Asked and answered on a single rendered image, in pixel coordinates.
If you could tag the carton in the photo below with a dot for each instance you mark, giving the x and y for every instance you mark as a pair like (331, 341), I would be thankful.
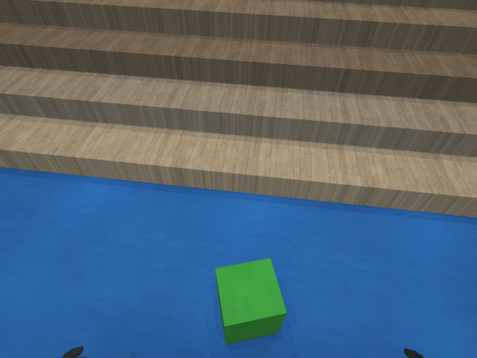
(250, 301)

